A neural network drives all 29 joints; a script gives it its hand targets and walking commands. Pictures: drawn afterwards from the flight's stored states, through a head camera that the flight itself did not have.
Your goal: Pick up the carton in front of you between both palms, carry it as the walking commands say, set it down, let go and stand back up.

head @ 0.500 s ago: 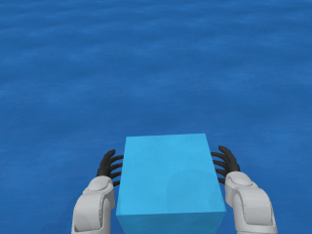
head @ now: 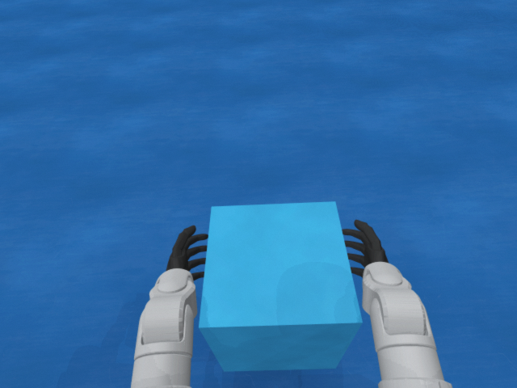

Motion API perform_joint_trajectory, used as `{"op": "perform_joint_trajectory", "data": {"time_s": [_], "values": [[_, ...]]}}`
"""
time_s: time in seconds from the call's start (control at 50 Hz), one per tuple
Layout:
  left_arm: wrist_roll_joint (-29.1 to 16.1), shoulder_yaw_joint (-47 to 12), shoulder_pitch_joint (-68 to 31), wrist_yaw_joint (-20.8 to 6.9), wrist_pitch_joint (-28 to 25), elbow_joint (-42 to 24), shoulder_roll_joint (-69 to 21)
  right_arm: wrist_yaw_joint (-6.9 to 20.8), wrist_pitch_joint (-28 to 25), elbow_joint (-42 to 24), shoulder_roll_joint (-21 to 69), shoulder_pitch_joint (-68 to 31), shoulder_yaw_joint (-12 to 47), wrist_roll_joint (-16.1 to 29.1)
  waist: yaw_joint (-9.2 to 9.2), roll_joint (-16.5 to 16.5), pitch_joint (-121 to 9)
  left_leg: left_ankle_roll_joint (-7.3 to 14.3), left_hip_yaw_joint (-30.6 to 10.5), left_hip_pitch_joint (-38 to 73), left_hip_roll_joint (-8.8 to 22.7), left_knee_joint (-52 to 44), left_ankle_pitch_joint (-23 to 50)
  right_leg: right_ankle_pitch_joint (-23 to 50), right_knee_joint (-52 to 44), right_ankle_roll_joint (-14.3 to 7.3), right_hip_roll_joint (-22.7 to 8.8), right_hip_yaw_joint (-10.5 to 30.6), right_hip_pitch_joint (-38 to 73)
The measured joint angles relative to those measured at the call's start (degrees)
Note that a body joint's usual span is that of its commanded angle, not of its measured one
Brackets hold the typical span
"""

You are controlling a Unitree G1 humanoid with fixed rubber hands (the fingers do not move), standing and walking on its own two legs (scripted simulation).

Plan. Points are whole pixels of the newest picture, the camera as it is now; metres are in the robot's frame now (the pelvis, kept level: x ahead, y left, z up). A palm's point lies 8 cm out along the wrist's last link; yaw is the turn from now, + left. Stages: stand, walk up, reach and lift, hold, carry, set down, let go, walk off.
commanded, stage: carry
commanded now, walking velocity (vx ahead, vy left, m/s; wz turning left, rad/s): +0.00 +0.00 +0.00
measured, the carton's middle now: (276, 291) +0.30 +0.00 -0.06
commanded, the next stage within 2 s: none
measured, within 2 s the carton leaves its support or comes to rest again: neither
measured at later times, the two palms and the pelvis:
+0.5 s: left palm (183, 280) +0.28 +0.14 +0.03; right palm (380, 275) +0.28 -0.16 +0.03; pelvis -0.01 -0.01 +0.00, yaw +0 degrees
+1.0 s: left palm (171, 221) +0.38 +0.18 +0.04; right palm (343, 221) +0.38 -0.12 +0.04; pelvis +0.09 +0.03 +0.02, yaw -1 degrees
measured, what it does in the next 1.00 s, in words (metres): walks ahead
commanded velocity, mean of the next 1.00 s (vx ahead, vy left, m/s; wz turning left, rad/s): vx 0.22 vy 0.00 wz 0.00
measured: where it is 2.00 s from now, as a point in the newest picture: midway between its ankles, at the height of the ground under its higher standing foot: (272, 358)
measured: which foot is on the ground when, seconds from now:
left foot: down 0.00-1.00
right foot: down 0.00-0.88, up 0.90-1.00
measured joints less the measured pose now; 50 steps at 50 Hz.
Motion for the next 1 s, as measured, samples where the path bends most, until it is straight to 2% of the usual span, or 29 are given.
{"op": "perform_joint_trajectory", "data": {"time_s": [0.18,0.62,0.64,0.72,0.78,0.82,0.84,0.88,0.9,0.94,0.96,1.0], "values": [[0.72,-0.32,0.22,-0.21,2.24,0.52,0.02,0.39,2.34,0.4,-0.03,0.27,0.17,-0.89,0.16,-0.03,-1.27,-0.21,-0.1,-0.05,0.28,0.29,0.03,-0.16,0.48,-0.2,0.15,-0.11,-0.1],[1.0,0.14,-0.4,-0.27,2.34,1.38,-0.08,0.4,2.57,1.19,0.06,-0.27,-0.13,-1.2,0.07,0.06,-1.23,-0.53,-0.3,0.08,0.62,-0.38,1.05,0.09,0.82,-0.63,0.4,-0.45,-0.35],[1.01,-0.06,-0.14,-0.23,2.41,1.46,-0.05,0.43,2.61,1.24,0.01,0.07,-0.08,-1.12,0.09,0.02,-1.32,-0.63,-0.24,0.47,0.67,-0.41,0.63,0.2,0.2,-0.65,0.45,-0.52,0.3],[1.06,-1.16,1.09,-0.28,2.86,1.85,0.14,0.71,2.89,1.09,-0.28,1.97,0.13,-0.73,0.43,-0.87,-2.27,-1.7,-0.23,0.75,0.59,4.56,-9.06,1.11,-4.52,-0.66,0.32,-0.76,4.19],[1.1,-1.61,0.97,0.06,2.84,1.52,0.11,0.61,2.8,0.84,-0.28,1.75,-0.14,-0.57,0.7,-1.29,-2.43,-1.31,-1.18,0.43,0.12,7.67,-11.77,2.47,-8.95,0.22,0.26,-0.7,6.87],[1.29,-1.74,0.32,0.38,2.71,1.08,0.01,0.56,2.46,0.53,-0.21,1.1,-0.55,-0.5,0.75,-1.7,-2.28,-0.86,-0.99,1.28,-0.79,5.61,-12.22,2.35,-10.25,1.01,-0.32,-0.61,7.95],[1.38,-1.58,0.02,0.37,2.67,0.67,-0.04,0.62,2.27,0.41,-0.15,0.65,-0.71,-0.44,0.7,-1.95,-2.17,-0.57,-0.34,2.67,-1.49,2.37,-10.95,1.62,-9.67,1.56,-0.89,-0.42,8.07],[1.5,-0.54,-0.49,0.2,2.38,-0.15,-0.05,0.6,1.6,1.06,0.14,-0.77,-0.67,-0.53,0.54,-2.7,-1.67,0.63,1.2,4.84,-2.72,-1.44,-2.82,-0.85,-2.86,2.38,-3.0,0.09,5.74],[1.5,0.08,-0.5,0.17,2.05,-0.3,-0.04,0.52,1.3,1.7,0.27,-1.35,-0.43,-0.73,0.26,-2.54,-1.43,1.15,1.67,5.09,-2.85,-1.02,-2.93,-1.49,3.91,2.57,-3.27,1.36,2.65],[1.43,0.67,-0.25,0.07,1.69,-0.31,-0.02,0.47,1.22,2.32,0.31,-1.52,0.03,-0.95,-0.15,-1.11,-0.92,1.64,1.7,6.75,-2.62,-2.53,-5.03,-3.73,17.48,2.17,-1.73,4.24,-4.49],[1.29,0.63,-0.07,-0.14,1.64,-0.21,0.0,0.87,1.26,2.17,0.25,-1.04,0.43,-0.5,-0.31,-0.42,-0.76,1.63,1.53,7.93,-2.51,-4.2,-5.29,-3.87,21.65,1.7,-1.12,4.83,-7.59],[1.06,0.02,0.47,-0.09,1.62,-0.3,0.09,0.48,1.66,0.77,-0.04,0.58,1.59,-0.16,-0.58,0.61,-0.51,0.96,0.99,10.63,-2.35,-8.3,-4.36,-1.67,22.91,1.05,-0.92,4.76,-12.18]]}}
